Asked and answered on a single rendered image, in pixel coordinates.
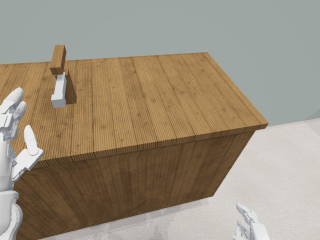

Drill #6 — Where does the left robot hand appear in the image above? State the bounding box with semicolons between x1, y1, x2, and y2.
0;87;44;192

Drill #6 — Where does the tap lever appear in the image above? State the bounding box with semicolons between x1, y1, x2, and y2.
51;72;67;108

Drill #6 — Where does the right robot hand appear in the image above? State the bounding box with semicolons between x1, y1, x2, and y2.
233;203;271;240

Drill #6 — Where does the counter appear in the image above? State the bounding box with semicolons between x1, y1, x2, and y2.
0;45;269;240

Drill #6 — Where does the robot left forearm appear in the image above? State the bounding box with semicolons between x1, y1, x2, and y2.
0;190;23;240

